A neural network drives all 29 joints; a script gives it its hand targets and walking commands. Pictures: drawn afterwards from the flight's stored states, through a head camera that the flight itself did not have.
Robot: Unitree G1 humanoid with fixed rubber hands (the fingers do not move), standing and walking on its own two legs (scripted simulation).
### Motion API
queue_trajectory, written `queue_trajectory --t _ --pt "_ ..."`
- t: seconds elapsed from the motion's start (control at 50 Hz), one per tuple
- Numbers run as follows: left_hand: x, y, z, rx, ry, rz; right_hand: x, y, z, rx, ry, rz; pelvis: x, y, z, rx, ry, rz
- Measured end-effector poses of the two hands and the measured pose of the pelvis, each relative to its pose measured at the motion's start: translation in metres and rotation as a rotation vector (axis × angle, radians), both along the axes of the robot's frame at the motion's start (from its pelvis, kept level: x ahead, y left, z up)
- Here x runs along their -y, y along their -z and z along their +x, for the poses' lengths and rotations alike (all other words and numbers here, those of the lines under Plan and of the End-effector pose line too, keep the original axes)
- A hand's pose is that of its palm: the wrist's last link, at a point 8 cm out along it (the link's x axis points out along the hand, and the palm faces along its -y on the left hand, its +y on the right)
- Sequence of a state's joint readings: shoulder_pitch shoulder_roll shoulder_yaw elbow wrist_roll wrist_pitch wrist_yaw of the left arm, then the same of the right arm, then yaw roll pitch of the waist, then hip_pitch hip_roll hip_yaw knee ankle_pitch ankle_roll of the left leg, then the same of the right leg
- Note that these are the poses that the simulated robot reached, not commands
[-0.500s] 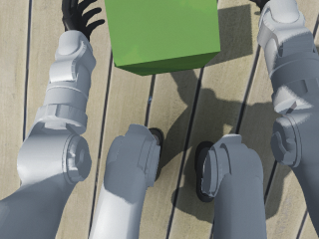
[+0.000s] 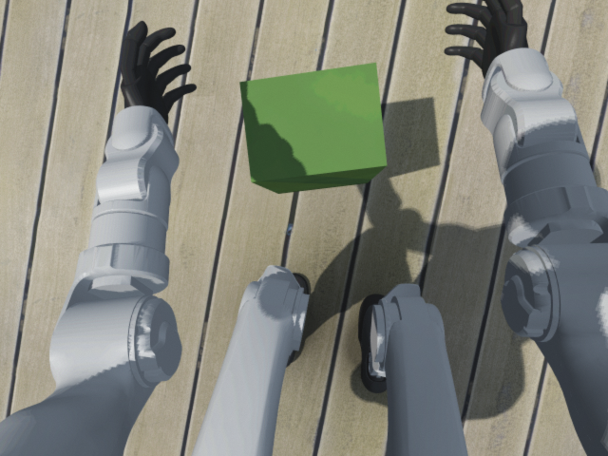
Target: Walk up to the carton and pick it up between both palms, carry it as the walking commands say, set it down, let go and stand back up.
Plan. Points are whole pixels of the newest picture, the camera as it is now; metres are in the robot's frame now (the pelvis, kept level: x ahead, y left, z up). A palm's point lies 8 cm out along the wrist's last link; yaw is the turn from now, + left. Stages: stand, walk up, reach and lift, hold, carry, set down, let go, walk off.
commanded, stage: set down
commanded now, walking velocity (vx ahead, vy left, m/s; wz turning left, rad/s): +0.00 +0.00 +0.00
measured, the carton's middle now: (316, 142) +0.50 +0.06 -0.37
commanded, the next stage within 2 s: let go in 0.62 s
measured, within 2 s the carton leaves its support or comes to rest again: neither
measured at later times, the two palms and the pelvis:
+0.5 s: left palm (41, 51) +0.47 +0.24 +0.04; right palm out of the picture +0.56 -0.14 +0.03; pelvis +0.02 +0.00 +0.13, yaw -1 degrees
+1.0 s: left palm out of the picture +0.39 +0.24 +0.10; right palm out of the picture +0.45 -0.16 +0.09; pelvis +0.07 +0.00 +0.21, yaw -1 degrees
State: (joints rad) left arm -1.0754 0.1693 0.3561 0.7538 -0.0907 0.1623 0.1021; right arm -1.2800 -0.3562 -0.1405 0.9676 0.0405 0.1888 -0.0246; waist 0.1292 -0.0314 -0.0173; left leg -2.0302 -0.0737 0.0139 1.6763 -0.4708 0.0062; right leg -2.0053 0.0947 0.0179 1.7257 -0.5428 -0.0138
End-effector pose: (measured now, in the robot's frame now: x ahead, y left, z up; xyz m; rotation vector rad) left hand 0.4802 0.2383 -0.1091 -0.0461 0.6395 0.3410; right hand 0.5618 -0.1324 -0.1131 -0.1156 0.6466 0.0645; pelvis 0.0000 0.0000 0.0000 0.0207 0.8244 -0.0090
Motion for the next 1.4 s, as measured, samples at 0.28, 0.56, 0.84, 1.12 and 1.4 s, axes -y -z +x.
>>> queue_trajectory --t 0.28,0.56,0.84,1.12,1.4 --pt "-0.004 -0.087 -0.005 0.002 -0.001 0.002 0.004 -0.084 -0.002 -0.006 -0.015 -0.006 0.001 -0.079 0.013 -0.001 0.001 0.001" --pt "0.000 -0.162 -0.008 0.003 0.000 0.007 0.007 -0.160 -0.005 -0.008 -0.029 -0.008 0.002 -0.145 0.026 0.047 0.014 -0.001" --pt "0.008 -0.174 -0.033 -0.068 0.130 0.068 0.015 -0.172 -0.042 -0.028 0.012 -0.088 0.002 -0.172 0.045 0.082 0.020 -0.011" --pt "-0.009 -0.251 -0.115 -0.152 0.271 0.083 0.046 -0.242 -0.142 -0.069 0.120 -0.109 -0.006 -0.229 0.085 0.357 -0.001 -0.025" --pt "0.001 -0.299 -0.191 -0.171 0.269 0.082 0.074 -0.291 -0.223 -0.098 0.111 -0.099 -0.004 -0.261 0.116 0.650 -0.012 -0.021"
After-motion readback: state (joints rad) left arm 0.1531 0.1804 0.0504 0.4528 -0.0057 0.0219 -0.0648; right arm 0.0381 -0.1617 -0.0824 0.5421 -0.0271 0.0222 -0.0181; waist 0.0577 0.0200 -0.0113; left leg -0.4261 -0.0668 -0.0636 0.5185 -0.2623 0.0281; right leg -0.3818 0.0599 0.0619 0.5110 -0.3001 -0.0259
